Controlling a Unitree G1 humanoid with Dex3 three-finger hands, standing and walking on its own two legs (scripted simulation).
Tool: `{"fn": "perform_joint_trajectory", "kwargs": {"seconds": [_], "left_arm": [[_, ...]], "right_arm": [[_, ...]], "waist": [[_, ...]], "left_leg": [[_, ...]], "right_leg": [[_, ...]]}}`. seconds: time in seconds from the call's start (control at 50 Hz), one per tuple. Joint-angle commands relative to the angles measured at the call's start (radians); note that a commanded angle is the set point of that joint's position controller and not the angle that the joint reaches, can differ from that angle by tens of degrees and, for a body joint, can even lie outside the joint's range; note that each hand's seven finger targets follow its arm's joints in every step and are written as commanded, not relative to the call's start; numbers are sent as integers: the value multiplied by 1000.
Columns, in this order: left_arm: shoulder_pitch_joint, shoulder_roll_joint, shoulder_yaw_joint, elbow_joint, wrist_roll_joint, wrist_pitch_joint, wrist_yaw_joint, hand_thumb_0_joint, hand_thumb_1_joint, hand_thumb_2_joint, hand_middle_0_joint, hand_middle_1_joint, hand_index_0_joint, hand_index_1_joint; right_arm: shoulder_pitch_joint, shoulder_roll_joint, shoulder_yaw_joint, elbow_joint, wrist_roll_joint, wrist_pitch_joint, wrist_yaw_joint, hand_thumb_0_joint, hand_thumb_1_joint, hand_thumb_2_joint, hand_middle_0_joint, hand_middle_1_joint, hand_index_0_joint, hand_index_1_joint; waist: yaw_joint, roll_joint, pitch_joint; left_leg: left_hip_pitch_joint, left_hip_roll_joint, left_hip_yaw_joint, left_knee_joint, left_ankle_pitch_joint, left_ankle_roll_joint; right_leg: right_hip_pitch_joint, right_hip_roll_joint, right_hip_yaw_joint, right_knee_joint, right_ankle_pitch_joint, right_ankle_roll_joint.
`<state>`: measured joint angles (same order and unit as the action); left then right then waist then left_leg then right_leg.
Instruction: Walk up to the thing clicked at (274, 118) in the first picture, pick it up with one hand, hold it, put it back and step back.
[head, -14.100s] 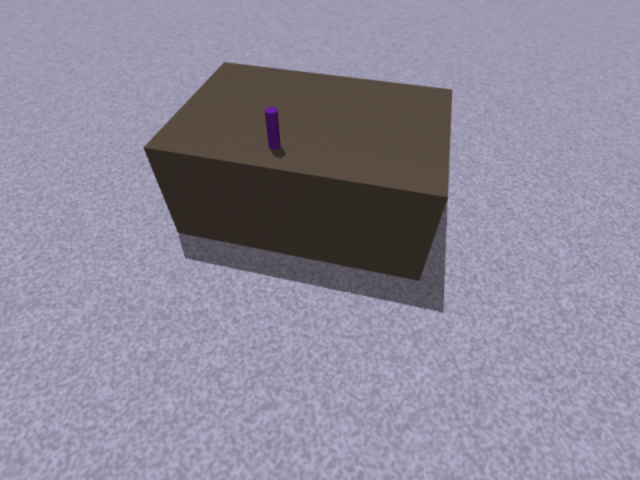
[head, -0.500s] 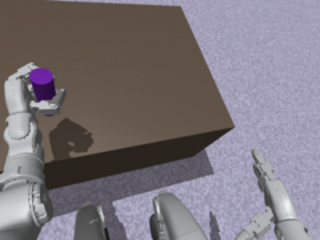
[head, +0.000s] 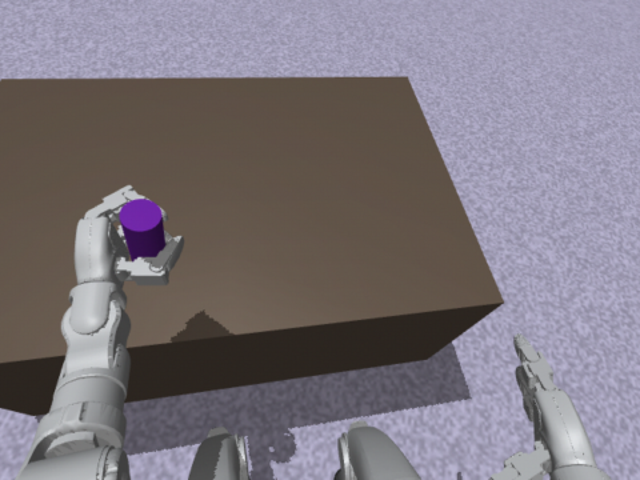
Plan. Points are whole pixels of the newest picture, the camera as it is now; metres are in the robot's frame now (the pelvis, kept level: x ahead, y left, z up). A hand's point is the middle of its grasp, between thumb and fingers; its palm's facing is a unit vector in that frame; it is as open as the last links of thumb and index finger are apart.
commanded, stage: lift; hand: left
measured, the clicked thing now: (147, 245) +0.42 +0.18 +0.02
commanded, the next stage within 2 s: hold in 0.82 s
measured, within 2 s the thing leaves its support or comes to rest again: neither
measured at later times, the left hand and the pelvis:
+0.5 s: hand (141, 255) +0.37 +0.17 +0.07, palm faces +0.04 -1.00 -0.01, open 6.8 cm; pelvis +0.01 +0.00 +0.03, yaw +0 degrees
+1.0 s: hand (134, 264) +0.35 +0.17 +0.10, palm faces +0.05 -1.00 -0.01, open 6.8 cm; pelvis +0.02 +0.00 +0.05, yaw +1 degrees
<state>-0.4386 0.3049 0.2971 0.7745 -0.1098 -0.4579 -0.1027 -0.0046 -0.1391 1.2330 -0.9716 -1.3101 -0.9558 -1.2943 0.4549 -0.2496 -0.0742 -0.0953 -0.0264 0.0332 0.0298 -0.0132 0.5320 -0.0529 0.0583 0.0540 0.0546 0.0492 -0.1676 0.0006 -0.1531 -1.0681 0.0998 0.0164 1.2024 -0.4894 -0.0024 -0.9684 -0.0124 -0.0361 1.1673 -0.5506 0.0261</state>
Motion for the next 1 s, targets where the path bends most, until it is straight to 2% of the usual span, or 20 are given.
{"fn": "perform_joint_trajectory", "kwargs": {"seconds": [0.0, 0.1, 0.12, 0.34, 0.38, 0.42, 0.5, 0.52, 0.54, 0.58, 0.62, 0.66, 0.7, 0.76, 0.78, 0.82, 0.88, 0.92, 0.96, 0.98], "left_arm": [[-283, 108, -22, -292, -28, -51, -3, 0, 417, 1399, -1450, -1537, -1464, -1541], [-234, 102, -34, -365, -39, -33, -3, 0, 400, 1402, -1459, -1546, -1474, -1551], [-208, 95, -29, -360, -39, -27, -1, 0, 404, 1414, -1454, -1547, -1467, -1553], [-102, 43, -69, -436, -57, 4, 0, 0, 369, 1393, -1457, -1546, -1473, -1551], [-96, 62, -51, -481, -64, 1, 1, 0, 372, 1404, -1451, -1544, -1464, -1552], [-66, 44, -72, -466, -60, 9, 3, 0, 355, 1405, -1457, -1553, -1470, -1561], [-67, 48, -82, -534, -60, 11, 4, 0, 343, 1418, -1475, -1573, -1488, -1581], [-35, 42, -78, -500, -60, 19, 6, 0, 338, 1396, -1461, -1556, -1476, -1561], [-38, 33, -82, -508, -65, 18, 5, 0, 347, 1388, -1439, -1536, -1453, -1543], [-16, 42, -70, -532, -63, 24, 9, 0, 359, 1380, -1425, -1524, -1440, -1529], [-15, 16, -99, -555, -60, 25, 5, 0, 365, 1389, -1438, -1539, -1455, -1543], [6, 39, -79, -552, -67, 30, 7, 0, 367, 1401, -1460, -1557, -1476, -1562], [8, 25, -95, -556, -69, 29, 1, 0, 361, 1400, -1460, -1559, -1476, -1564], [29, 21, -94, -545, -68, 37, 1, 0, 352, 1401, -1459, -1560, -1475, -1565], [25, 12, -107, -579, -69, 35, 0, 0, 360, 1402, -1453, -1556, -1469, -1561], [38, 35, -82, -586, -74, 37, 4, 0, 344, 1409, -1458, -1564, -1474, -1569], [46, 15, -98, -601, -78, 41, 0, 0, 353, 1406, -1446, -1560, -1463, -1563], [63, 23, -98, -597, -74, 45, -2, 0, 381, 1341, -1458, -1545, -1477, -1544], [45, 11, -106, -626, -76, 45, -5, 0, 386, 1335, -1451, -1532, -1470, -1531], [52, 3, -107, -616, -80, 46, -2, 0, 387, 1338, -1446, -1531, -1463, -1531]], "right_arm": [[32, -139, -93, -158, 9, -46, -26, 0, 556, -48, 49, 50, 49, 50], [40, -121, -79, -96, 13, -35, -31, 0, 559, -47, 49, 50, 49, 50], [36, -140, -100, -117, 13, -33, -35, 0, 561, -47, 49, 50, 49, 50], [-6, -116, -80, -66, 25, -22, -46, 0, 551, -49, 49, 50, 49, 50], [-5, -118, -84, -29, 25, -13, -47, 0, 557, -48, 49, 50, 49, 50], [-7, -126, -97, -11, 27, -10, -51, 0, 548, -49, 49, 50, 49, 50], [-15, -109, -74, -26, 30, -8, -53, 0, 546, -50, 49, 50, 49, 50], [-14, -118, -85, -9, 32, -2, -55, 0, 550, -49, 49, 50, 49, 50], [-7, -90, -59, 27, 32, -3, -52, 0, 556, -47, 49, 50, 49, 50], [-38, -130, -102, 9, 33, -3, -56, 0, 555, -48, 49, 50, 49, 50], [-20, -105, -70, 9, 29, -3, -52, 0, 554, -48, 49, 50, 49, 50], [-12, -124, -95, 27, 35, -1, -57, 0, 548, -49, 49, 50, 49, 50], [-37, -108, -74, 27, 36, -1, -54, 0, 549, -49, 49, 50, 49, 50], [-51, -122, -93, 39, 37, 0, -58, 0, 550, -49, 49, 50, 49, 50], [-33, -95, -60, 46, 37, 1, -53, 0, 550, -49, 49, 50, 49, 50], [-59, -140, -109, 33, 39, 2, -58, 0, 550, -50, 49, 50, 49, 50], [-30, -101, -68, 60, 40, 0, -53, 0, 553, -49, 49, 50, 49, 50], [-42, -124, -89, 56, 41, 2, -58, 0, 540, -50, 49, 50, 49, 50], [-58, -83, -43, 21, 42, -3, -53, 0, 546, -49, 49, 50, 49, 50], [-60, -93, -59, 49, 44, -3, -57, 0, 543, -50, 49, 50, 49, 50]], "waist": [[13, 84, -383], [50, 72, -343], [45, 51, -356], [81, 12, -286], [96, 48, -293], [91, 14, -254], [96, 17, -305], [92, 3, -250], [101, 9, -211], [102, 16, -240], [100, 33, -254], [103, 26, -262], [109, 10, -237], [106, 8, -221], [116, 14, -219], [115, 24, -230], [117, 20, -219], [111, 3, -222], [119, 1, -240], [116, 1, -203]], "left_leg": [[421, -55, -31, -184, 263, 9], [456, -60, -14, -215, 283, 10], [474, -58, -17, -224, 282, 11], [519, -58, -9, -300, 268, 7], [524, -61, -7, -306, 279, 4], [514, -61, -2, -313, 262, 7], [556, -62, 1, -315, 318, 10], [535, -64, 6, -326, 288, 9], [507, -68, 11, -330, 253, 9], [544, -63, 2, -353, 227, 4], [578, -59, -5, -360, 257, 0], [581, -61, 3, -349, 322, 3], [570, -59, -4, -356, 333, 3], [574, -61, 2, -365, 296, 4], [570, -62, 0, -372, 288, 3], [586, -61, -1, -381, 286, 0], [589, -63, 6, -379, 308, 2], [595, -63, 5, -380, 309, 5], [602, -66, 11, -378, 320, 7], [592, -67, 12, -385, 301, 6]], "right_leg": [[167, 41, 8, -184, 347, -23], [203, 30, 19, -223, 371, -18], [208, 31, 15, -228, 369, -18], [280, 25, 12, -281, 350, -20], [290, 22, 13, -281, 355, -22], [293, 22, 18, -296, 346, -19], [337, 18, 22, -303, 405, -15], [329, 18, 23, -314, 381, -14], [323, 14, 28, -324, 352, -14], [313, 19, 18, -325, 312, -19], [319, 21, 8, -321, 327, -22], [344, 21, 12, -321, 389, -19], [358, 21, 7, -317, 398, -20], [355, 18, 13, -332, 369, -18], [357, 18, 12, -336, 360, -20], [361, 19, 9, -341, 351, -22], [374, 18, 11, -346, 379, -18], [378, 17, 12, -352, 383, -16], [402, 14, 16, -360, 397, -13], [391, 13, 17, -362, 382, -14]]}}
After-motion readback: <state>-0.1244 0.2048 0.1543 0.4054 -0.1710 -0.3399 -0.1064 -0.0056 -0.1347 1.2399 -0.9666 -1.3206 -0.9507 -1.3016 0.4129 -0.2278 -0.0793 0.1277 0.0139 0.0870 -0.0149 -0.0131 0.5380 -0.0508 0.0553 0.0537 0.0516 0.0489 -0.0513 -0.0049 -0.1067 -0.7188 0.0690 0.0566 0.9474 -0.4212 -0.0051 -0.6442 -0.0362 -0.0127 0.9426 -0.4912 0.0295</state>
